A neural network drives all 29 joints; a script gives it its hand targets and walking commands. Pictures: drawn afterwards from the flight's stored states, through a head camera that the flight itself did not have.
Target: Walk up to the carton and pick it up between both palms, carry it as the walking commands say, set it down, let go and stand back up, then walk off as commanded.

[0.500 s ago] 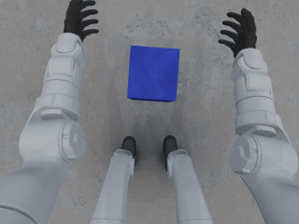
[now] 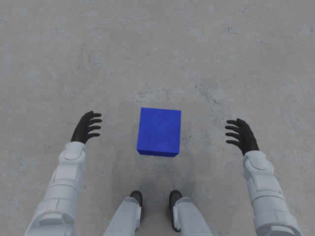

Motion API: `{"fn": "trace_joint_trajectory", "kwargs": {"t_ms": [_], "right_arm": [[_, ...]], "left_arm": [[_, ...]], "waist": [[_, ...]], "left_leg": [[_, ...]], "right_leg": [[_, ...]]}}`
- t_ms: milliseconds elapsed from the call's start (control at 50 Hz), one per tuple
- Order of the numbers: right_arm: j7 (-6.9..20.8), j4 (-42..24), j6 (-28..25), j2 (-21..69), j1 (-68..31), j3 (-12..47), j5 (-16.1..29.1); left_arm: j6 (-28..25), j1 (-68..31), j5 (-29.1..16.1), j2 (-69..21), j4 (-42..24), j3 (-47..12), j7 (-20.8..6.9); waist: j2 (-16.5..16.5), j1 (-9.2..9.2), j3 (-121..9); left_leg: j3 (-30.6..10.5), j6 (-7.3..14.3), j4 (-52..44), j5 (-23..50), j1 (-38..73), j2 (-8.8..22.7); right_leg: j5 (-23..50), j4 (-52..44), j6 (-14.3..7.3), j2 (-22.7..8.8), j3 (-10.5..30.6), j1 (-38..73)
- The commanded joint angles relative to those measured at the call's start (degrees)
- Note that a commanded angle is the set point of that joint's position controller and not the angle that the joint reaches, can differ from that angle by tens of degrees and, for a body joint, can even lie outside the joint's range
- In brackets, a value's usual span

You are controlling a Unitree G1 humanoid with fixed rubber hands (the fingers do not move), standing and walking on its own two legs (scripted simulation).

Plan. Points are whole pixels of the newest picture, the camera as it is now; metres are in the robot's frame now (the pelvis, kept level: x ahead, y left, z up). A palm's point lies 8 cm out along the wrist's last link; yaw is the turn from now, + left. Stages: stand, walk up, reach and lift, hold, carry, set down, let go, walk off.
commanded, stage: let go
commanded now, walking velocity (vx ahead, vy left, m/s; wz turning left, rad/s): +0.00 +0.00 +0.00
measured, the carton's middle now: (158, 134) +0.45 -0.01 -0.61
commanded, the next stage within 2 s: stand in 0.82 s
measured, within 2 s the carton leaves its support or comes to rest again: neither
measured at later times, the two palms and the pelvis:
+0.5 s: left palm (46, 200) +0.19 +0.24 -0.03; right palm (269, 206) +0.19 -0.23 -0.03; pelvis +0.03 +0.01 +0.04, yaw -1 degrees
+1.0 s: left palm (43, 209) +0.17 +0.26 -0.06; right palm (279, 211) +0.17 -0.26 -0.05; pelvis +0.05 +0.00 +0.03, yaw -2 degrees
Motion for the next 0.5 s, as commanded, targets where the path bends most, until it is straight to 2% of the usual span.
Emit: {"fn": "trace_joint_trajectory", "kwargs": {"t_ms": [0,80,240,360,480], "right_arm": [[-0.1,-5.2,-2.5,-4.5,4.5,0.5,0.7],[-0.3,-7.7,-3.8,-4.9,12.1,2.2,1.8],[-0.3,-13.3,-4.2,-5.6,25.7,5.0,2.8],[0.2,-14.8,-1.5,-6.0,28.8,5.9,2.9],[0.6,-15.6,2.3,-6.5,28.8,5.5,2.2]], "left_arm": [[-2.6,3.5,-0.7,4.5,-5.4,-0.2,-0.3],[-3.9,11.1,-1.8,4.9,-7.7,-1.6,-0.6],[-4.6,25.7,-3.0,5.7,-13.1,-4.4,-1.3],[-1.9,29.9,-3.3,6.2,-15.0,-6.1,-2.2],[1.8,30.4,-3.7,6.6,-16.3,-6.6,-3.1]], "waist": [[0.0,0.22,-29.3],[0.0,0.45,-22.3],[0.8,0.69,-11.4],[1.2,1.42,0.7],[0.6,1.87,8.5]], "left_leg": [[2.0,-1.0,-4.7,16.6,20.6,-0.4],[2.1,-0.9,-8.2,14.8,26.3,-0.1],[2.4,-1.1,-15.3,15.6,39.1,-0.2],[3.0,-0.9,-20.1,8.6,43.4,0.3],[3.3,-0.4,-21.4,3.1,44.2,0.5]], "right_leg": [[22.3,-3.3,1.4,-0.4,-0.7,29.4],[20.1,-7.0,1.5,-0.4,-0.8,34.0],[18.4,-14.7,1.4,0.1,-1.5,43.7],[9.3,-18.9,1.1,0.5,-2.8,46.5],[4.0,-19.4,0.6,0.5,-3.0,49.1]]}}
